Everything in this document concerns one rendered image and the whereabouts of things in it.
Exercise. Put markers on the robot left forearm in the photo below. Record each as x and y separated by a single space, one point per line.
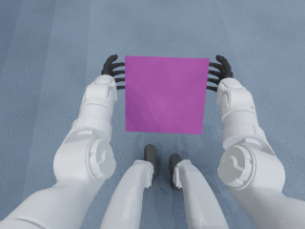
95 113

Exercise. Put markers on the right robot hand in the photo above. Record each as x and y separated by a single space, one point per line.
225 72

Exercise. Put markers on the left robot hand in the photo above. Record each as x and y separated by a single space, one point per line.
108 70

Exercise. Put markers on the left robot upper arm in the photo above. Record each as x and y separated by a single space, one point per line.
81 168

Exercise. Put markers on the robot right forearm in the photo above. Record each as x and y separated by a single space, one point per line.
239 118

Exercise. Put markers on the right robot upper arm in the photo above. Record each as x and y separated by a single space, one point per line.
256 179

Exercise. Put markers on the carton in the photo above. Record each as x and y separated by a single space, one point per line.
165 94

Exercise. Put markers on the robot right shin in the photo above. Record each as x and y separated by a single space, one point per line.
185 161

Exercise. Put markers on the robot left foot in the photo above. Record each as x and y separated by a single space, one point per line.
150 155

